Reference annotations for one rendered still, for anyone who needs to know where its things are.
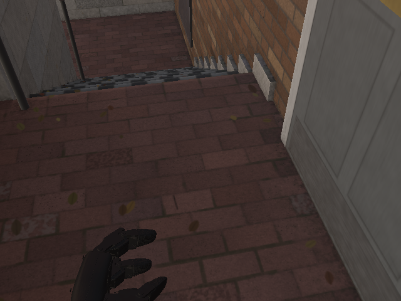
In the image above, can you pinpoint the left robot hand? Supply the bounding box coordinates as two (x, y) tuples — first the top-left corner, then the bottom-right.
(70, 228), (167, 301)

